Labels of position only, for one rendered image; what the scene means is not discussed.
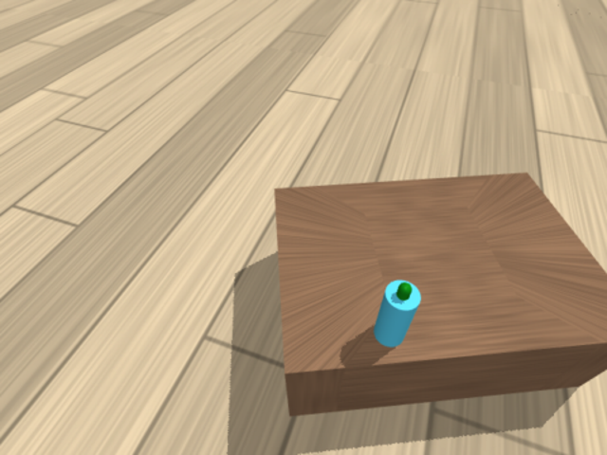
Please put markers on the bottle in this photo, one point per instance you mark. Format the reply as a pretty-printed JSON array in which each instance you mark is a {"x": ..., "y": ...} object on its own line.
[{"x": 399, "y": 304}]

